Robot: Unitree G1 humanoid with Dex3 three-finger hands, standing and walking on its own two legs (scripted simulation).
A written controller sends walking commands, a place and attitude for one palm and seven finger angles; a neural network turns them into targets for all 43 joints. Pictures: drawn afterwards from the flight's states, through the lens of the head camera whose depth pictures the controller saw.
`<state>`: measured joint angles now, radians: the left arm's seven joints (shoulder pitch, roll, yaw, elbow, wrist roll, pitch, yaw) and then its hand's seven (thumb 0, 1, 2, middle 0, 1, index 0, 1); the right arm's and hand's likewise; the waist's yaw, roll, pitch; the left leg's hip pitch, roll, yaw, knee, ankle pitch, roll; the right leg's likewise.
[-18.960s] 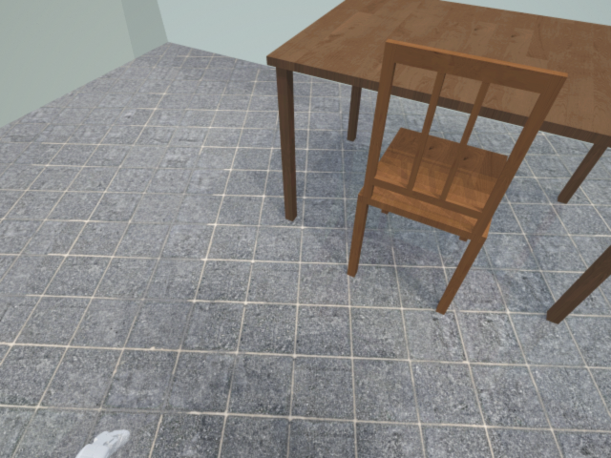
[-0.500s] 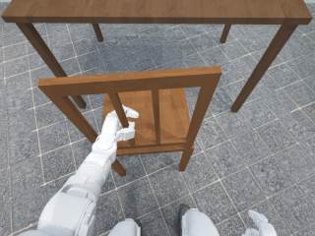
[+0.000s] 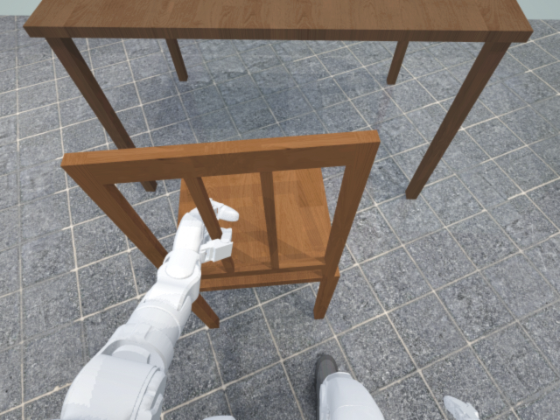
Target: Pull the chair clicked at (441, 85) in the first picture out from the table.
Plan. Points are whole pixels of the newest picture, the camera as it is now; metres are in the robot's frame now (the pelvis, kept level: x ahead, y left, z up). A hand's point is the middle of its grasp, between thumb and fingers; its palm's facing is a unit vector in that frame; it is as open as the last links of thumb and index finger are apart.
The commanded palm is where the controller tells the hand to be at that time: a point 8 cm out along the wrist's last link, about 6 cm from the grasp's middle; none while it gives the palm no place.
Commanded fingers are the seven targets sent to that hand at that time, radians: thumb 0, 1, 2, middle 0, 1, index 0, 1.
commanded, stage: step backward, pulling the chair out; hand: left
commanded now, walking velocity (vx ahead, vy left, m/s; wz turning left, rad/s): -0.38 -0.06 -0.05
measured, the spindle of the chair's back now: (215, 232) +0.40 +0.11 -0.06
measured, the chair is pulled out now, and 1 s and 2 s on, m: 0.38 0.51 0.53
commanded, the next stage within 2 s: stop walking, hand still on the chair in 0.96 s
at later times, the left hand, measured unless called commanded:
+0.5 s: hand (217, 279) +0.32 +0.10 -0.05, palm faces -0.08 -0.97 -0.22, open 5.1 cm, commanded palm +0.33 +0.14 -0.05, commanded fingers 0.00 0.90 0.90 -0.50 -1.45 -0.50 -1.45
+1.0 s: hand (209, 324) +0.25 +0.10 -0.05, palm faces -0.06 -0.98 -0.21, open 5.1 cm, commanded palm +0.27 +0.15 -0.04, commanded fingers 0.00 0.90 0.90 -0.50 -1.45 -0.50 -1.45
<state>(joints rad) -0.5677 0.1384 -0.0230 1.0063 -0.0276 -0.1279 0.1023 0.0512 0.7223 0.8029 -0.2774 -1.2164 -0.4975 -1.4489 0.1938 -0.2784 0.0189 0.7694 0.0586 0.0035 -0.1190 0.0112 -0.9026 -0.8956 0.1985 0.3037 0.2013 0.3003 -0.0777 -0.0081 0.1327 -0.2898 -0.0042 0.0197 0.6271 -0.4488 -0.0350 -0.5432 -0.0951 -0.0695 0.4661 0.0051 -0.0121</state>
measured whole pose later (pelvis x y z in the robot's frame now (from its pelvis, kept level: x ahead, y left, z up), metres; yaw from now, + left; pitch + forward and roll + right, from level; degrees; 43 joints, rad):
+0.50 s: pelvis -0.06 +0.00 +0.00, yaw -2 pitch +2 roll +2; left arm -0.54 0.16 -0.01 1.00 -0.04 -0.12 0.10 0.05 0.72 0.80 -0.29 -1.21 -0.50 -1.45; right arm 0.22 -0.24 0.00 0.74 0.05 0.03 -0.12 0.01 -0.90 -0.90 0.20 0.30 0.20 0.30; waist -0.05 0.01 0.14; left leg -0.35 0.03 0.06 0.62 -0.31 -0.04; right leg -0.49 -0.07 -0.03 0.64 -0.19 0.00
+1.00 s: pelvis -0.11 +0.00 +0.00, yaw -4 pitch +0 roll +2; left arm -0.49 0.16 0.00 1.06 -0.06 -0.13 0.09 0.04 0.72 0.81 -0.28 -1.21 -0.50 -1.45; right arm 0.22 -0.22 0.02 0.77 0.06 0.01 -0.12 0.01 -0.90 -0.90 0.20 0.30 0.20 0.30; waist -0.03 0.01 0.10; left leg -0.35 0.06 0.08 0.65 -0.35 -0.03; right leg -0.48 -0.06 -0.03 0.60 -0.13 -0.01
